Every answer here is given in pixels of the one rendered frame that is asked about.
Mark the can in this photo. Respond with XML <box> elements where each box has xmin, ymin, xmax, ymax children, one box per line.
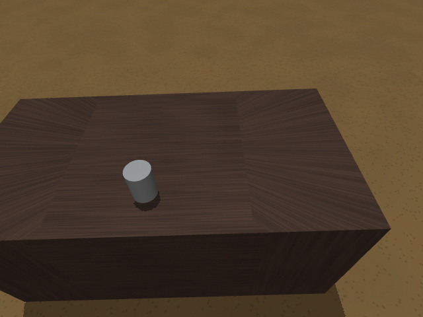
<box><xmin>123</xmin><ymin>160</ymin><xmax>158</xmax><ymax>203</ymax></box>

